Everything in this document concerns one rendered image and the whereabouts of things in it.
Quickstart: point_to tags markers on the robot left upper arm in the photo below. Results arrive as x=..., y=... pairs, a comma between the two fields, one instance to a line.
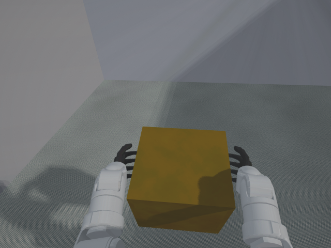
x=106, y=242

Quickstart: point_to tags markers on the carton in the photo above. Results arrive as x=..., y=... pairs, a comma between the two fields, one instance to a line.
x=181, y=180

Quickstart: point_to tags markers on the left robot forearm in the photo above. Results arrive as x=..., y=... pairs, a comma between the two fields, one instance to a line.
x=104, y=218

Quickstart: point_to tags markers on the right robot hand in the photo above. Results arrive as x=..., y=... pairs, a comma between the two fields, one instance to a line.
x=243, y=158

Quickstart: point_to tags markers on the left robot hand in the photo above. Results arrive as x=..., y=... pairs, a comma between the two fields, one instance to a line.
x=122, y=154

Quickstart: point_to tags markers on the right robot forearm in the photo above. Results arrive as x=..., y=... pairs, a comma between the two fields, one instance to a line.
x=262, y=224

